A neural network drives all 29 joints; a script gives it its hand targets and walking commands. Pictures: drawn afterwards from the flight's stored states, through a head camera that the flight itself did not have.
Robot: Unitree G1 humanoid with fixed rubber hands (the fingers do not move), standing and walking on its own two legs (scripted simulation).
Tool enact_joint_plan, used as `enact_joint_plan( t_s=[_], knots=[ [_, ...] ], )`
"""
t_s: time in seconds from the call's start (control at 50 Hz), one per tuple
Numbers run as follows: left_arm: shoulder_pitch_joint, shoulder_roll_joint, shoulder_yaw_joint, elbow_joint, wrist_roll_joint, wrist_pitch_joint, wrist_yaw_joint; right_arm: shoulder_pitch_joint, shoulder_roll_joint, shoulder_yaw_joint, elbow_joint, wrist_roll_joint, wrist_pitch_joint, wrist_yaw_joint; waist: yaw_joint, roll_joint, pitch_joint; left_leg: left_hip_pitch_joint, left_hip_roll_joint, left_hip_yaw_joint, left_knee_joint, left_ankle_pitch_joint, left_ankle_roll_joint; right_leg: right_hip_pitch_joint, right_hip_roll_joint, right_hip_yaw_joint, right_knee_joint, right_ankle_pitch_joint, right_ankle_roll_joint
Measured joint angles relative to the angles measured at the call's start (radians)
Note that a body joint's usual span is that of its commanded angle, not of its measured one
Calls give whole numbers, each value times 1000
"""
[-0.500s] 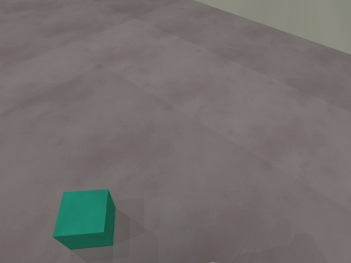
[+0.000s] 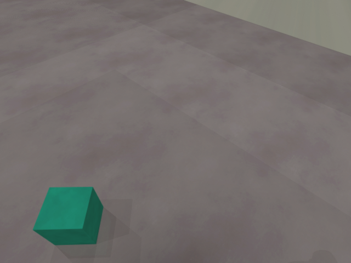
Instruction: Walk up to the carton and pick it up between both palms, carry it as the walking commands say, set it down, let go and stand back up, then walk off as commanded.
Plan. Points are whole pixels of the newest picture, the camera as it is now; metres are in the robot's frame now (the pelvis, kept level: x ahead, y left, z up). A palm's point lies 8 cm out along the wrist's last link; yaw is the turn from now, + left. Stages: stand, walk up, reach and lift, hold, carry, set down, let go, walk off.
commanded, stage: walk off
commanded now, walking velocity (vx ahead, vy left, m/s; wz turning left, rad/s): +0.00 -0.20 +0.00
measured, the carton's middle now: (73, 216) +0.46 +0.52 -0.64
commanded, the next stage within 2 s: stand in 1.42 s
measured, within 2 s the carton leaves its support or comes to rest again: neither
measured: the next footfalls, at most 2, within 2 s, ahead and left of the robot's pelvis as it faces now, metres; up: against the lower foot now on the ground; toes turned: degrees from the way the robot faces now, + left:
right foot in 0.42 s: +0.04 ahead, -0.27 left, +0.00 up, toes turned -7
left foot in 0.78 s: +0.01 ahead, -0.12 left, +0.00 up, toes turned +8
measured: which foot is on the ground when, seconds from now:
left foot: down 0.00-0.42, up 0.44-0.76, down 0.78-1.00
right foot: down 0.00-0.00, up 0.02-0.40, down 0.42-0.78, up 0.80-1.00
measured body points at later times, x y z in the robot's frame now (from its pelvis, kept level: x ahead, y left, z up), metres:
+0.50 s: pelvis -0.01 -0.14 +0.01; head +0.02 -0.17 +0.45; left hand +0.08 +0.11 -0.12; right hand -0.03 -0.43 -0.15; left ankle -0.03 +0.03 -0.68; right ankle +0.00 -0.26 -0.73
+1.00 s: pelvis -0.02 -0.24 +0.02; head +0.00 -0.21 +0.47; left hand +0.02 +0.01 -0.15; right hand -0.01 -0.51 -0.11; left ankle -0.03 -0.13 -0.73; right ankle -0.04 -0.41 -0.65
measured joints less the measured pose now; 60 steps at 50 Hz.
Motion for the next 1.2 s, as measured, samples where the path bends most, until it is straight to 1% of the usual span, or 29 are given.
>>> enact_joint_plan(
  t_s=[0.02, 0.04, 0.08, 0.12, 0.16, 0.22, 0.28, 0.32, 0.36, 0.4, 0.42, 0.44, 0.48, 0.52, 0.58, 0.64, 0.72, 0.76, 0.78, 0.8, 0.82, 0.86, 0.9, 0.96, 1.02, 1.08, 1.14, 1.18, 1.2],
  knots=[
    [9, 5, 2, 8, -4, 1, 0, 3, 13, 5, 1, -6, -8, -2, -4, -22, -1, 16, -4, 6, -35, 35, 6, -13, -7, 4, 34, -20, 13],
    [18, 5, 5, 15, -4, 7, -2, 9, 20, 8, 0, -11, -10, -2, -8, -34, -3, 15, -2, 10, -34, 41, 13, -41, -10, 18, 104, -89, 34],
    [22, 7, 14, 21, 4, 17, -10, 29, 21, 9, 5, -15, -14, -1, -16, -38, 0, 28, 14, 10, -53, 47, 15, -114, -2, 80, 305, -154, 73],
    [18, 16, 28, 19, 6, 18, -23, 52, 16, 6, 16, -13, -17, 1, -17, -38, 7, 52, 31, 8, -101, 70, 4, -171, -4, 139, 455, -125, 106],
    [12, 28, 42, 16, 9, 17, -36, 69, 6, 0, 24, -11, -24, 4, -21, -35, 15, 66, 50, 4, -139, 96, -11, -207, -19, 187, 542, -85, 139],
    [5, 46, 56, 11, 4, 24, -45, 83, -8, -10, 31, -16, -35, 8, -29, -26, 24, 70, 81, -3, -162, 116, -35, -220, -55, 223, 555, -55, 181],
    [-11, 50, 54, 0, -1, 35, -52, 90, -24, -23, 34, -22, -38, 13, -40, -13, 32, 63, 109, -10, -165, 124, -61, -189, -105, 200, 434, -56, 203],
    [-28, 46, 47, -12, -3, 38, -57, 93, -36, -33, 36, -26, -34, 18, -50, -2, 36, 55, 124, -13, -158, 125, -79, -152, -129, 166, 324, -75, 203],
    [-47, 41, 40, -26, -4, 37, -61, 95, -51, -44, 39, -28, -26, 21, -60, 11, 39, 42, 138, -18, -145, 124, -102, -107, -137, 133, 212, -88, 192],
    [-63, 39, 39, -38, -4, 27, -61, 101, -68, -54, 40, -24, -18, 23, -65, 26, 40, 22, 153, -27, -114, 115, -128, -38, -131, 100, 56, -38, 169],
    [-66, 41, 41, -40, 1, 16, -60, 107, -77, -57, 38, -26, -15, 24, -63, 30, 39, 2, 160, -32, -73, 97, -127, -6, -127, 90, -15, 19, 148],
    [-73, 33, 42, -37, 4, 7, -60, 105, -88, -60, 37, -27, -8, 25, -61, 49, 46, -32, 164, -54, 5, 8, -111, -14, -115, 82, -4, 40, 124],
    [-74, 22, 34, -39, 7, -5, -53, 96, -95, -57, 35, -15, 15, 17, -51, 59, 45, -117, 110, -117, 223, -155, -67, -26, -112, 72, 22, 18, 96],
    [-63, 14, 24, -41, 10, -7, -40, 80, -93, -53, 28, -7, 23, 16, -40, 59, 39, -180, 55, -139, 394, -170, -36, -13, -109, 64, -3, 16, 80],
    [-48, 7, 13, -42, 7, -7, -23, 55, -84, -49, 20, -15, 17, 19, -24, 57, 29, -216, 23, -94, 500, -120, -31, 8, -91, 48, -43, 35, 58],
    [-38, 0, 6, -40, 7, -11, -10, 35, -65, -40, 14, -12, 18, 17, -9, 45, 17, -187, 11, -37, 438, -117, -31, 14, -67, 33, -52, 37, 34],
    [-23, -2, 1, -23, 9, -7, -1, 6, -26, -18, 3, 0, 14, 8, 6, 17, 10, -98, -2, -6, 234, -127, -11, 8, -30, 13, -33, 24, 6],
    [-11, -2, 0, -9, 4, -3, -1, -1, -4, -7, 1, 3, 6, 4, 6, 2, 7, -36, -5, 1, 95, -69, 1, 2, -11, 0, -17, 15, -5],
    [-1, -1, -1, -2, -2, -1, -1, 1, 3, -2, -2, 1, 0, 2, 1, -2, 2, 5, -1, 2, -3, -3, 5, -4, 0, -8, -4, 7, -8],
    [8, 4, 1, 7, -7, 0, -1, 4, 17, 3, 0, -5, -8, 1, -3, -25, 1, 22, -6, 9, -41, 35, 12, -16, -7, -5, 27, -10, 5],
    [16, 5, 5, 14, -7, 5, -2, 11, 23, 6, 0, -10, -10, 0, -8, -36, -2, 22, -4, 12, -43, 44, 16, -43, -9, 8, 95, -78, 28],
    [20, 6, 13, 19, 2, 16, -12, 30, 22, 5, 5, -14, -14, 0, -15, -39, 2, 35, 13, 12, -64, 51, 12, -117, 0, 67, 301, -145, 70],
    [16, 15, 27, 17, 5, 16, -26, 54, 16, 1, 17, -13, -18, 3, -16, -39, 10, 58, 30, 10, -111, 75, -1, -173, -2, 128, 457, -119, 103],
    [8, 34, 47, 11, 7, 16, -43, 75, 0, -7, 29, -11, -29, 7, -22, -32, 21, 74, 60, 5, -160, 109, -24, -216, -29, 196, 560, -69, 152],
    [-3, 47, 55, 3, 1, 26, -51, 83, -16, -18, 33, -17, -38, 10, -30, -21, 31, 73, 91, -2, -172, 124, -50, -208, -74, 214, 505, -56, 190],
    [-24, 46, 49, -12, -2, 35, -58, 87, -34, -32, 35, -24, -37, 16, -44, -5, 39, 62, 119, -9, -166, 129, -78, -162, -123, 175, 353, -73, 201],
    [-53, 41, 40, -34, -5, 34, -64, 89, -57, -49, 39, -27, -26, 22, -59, 16, 44, 42, 143, -18, -145, 127, -113, -93, -139, 127, 179, -82, 186],
    [-65, 43, 41, -44, -1, 21, -63, 97, -73, -57, 38, -24, -18, 24, -62, 26, 42, 15, 159, -28, -100, 111, -136, -18, -133, 97, 14, -18, 164],
    [-72, 38, 43, -42, 3, 10, -62, 98, -86, -60, 36, -29, -14, 27, -59, 40, 48, -13, 170, -40, -34, 50, -120, -9, -123, 87, -12, 45, 141]
  ],
)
